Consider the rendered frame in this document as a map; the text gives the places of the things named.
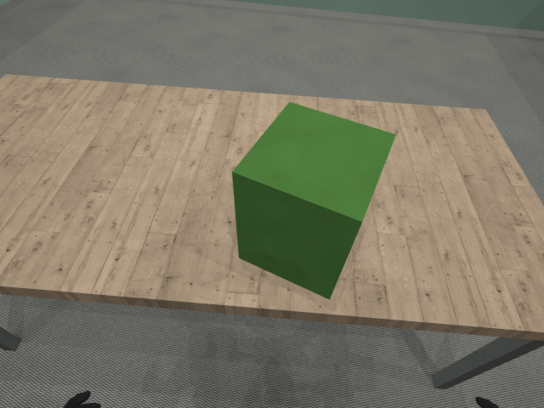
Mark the carton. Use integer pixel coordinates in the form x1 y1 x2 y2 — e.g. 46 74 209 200
232 102 396 299

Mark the table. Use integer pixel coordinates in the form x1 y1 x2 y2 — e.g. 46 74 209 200
0 74 544 389

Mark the left robot hand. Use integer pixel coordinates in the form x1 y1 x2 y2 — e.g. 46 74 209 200
63 391 101 408

